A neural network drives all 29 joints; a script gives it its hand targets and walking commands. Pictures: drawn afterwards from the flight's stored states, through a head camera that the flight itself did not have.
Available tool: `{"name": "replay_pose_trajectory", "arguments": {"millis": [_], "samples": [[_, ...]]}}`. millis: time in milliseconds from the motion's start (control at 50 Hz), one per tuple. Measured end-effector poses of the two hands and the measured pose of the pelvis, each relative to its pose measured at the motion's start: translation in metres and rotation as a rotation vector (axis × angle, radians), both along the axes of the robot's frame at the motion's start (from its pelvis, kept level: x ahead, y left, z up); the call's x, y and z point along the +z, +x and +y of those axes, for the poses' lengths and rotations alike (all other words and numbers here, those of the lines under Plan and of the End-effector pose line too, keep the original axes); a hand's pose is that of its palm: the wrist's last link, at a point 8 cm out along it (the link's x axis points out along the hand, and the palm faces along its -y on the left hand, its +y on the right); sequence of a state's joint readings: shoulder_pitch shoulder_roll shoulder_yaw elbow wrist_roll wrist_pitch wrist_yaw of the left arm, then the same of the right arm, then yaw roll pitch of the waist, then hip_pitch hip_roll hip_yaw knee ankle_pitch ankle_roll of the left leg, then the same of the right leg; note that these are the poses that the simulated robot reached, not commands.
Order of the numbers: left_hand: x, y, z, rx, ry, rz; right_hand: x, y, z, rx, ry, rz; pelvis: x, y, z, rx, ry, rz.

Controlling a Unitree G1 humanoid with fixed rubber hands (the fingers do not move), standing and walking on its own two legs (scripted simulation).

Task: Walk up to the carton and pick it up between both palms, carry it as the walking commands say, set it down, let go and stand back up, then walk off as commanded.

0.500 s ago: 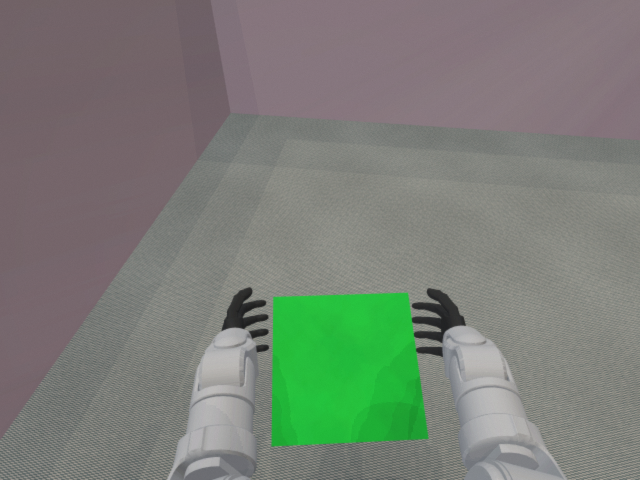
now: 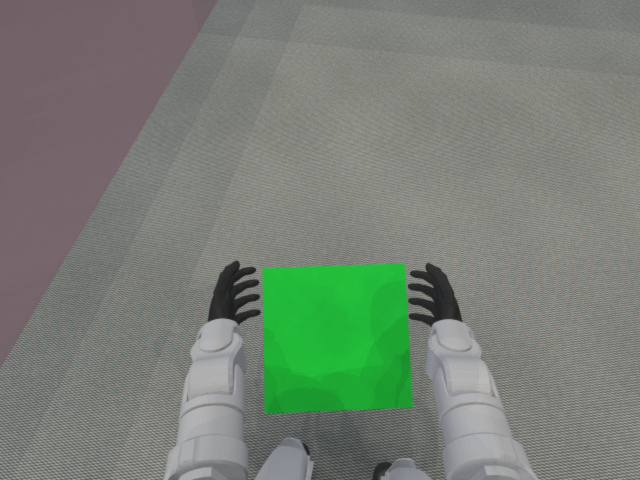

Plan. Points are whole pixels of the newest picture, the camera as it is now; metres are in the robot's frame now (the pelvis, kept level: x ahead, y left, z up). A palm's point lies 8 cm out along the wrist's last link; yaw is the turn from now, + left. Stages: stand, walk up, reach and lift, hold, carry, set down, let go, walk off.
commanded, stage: set down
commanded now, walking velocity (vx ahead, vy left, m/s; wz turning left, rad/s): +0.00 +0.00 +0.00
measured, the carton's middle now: (333, 331) +0.34 +0.06 -0.16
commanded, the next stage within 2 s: none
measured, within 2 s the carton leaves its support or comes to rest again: neither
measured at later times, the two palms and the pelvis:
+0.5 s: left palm (235, 322) +0.33 +0.21 -0.13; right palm (421, 320) +0.37 -0.08 -0.14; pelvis -0.02 +0.02 -0.08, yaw +0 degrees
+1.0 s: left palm (250, 327) +0.35 +0.21 -0.23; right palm (410, 323) +0.40 -0.07 -0.23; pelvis -0.04 +0.01 -0.16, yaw +0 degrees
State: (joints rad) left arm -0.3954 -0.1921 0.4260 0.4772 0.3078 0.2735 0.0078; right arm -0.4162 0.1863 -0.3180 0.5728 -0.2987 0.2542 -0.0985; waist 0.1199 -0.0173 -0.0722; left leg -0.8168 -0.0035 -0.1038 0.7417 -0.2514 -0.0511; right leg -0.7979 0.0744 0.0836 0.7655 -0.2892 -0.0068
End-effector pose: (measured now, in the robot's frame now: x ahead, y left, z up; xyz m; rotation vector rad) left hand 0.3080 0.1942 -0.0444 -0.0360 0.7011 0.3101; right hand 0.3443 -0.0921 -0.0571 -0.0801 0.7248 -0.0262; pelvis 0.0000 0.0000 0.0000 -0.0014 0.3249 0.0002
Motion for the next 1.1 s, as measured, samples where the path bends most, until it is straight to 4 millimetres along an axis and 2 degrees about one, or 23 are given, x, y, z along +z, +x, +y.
{"name": "replay_pose_trajectory", "arguments": {"millis": [580, 1100], "samples": [[-0.104, 0.026, 0.014, 0.054, -0.031, -0.032, -0.099, 0.031, 0.017, 0.002, -0.001, -0.018, -0.091, -0.027, 0.022, 0.005, -0.012, 0.277], [-0.199, 0.047, 0.015, 0.07, -0.009, -0.031, -0.195, 0.057, 0.02, -0.007, 0.01, -0.028, -0.172, -0.037, 0.008, 0.003, -0.008, 0.416]]}}
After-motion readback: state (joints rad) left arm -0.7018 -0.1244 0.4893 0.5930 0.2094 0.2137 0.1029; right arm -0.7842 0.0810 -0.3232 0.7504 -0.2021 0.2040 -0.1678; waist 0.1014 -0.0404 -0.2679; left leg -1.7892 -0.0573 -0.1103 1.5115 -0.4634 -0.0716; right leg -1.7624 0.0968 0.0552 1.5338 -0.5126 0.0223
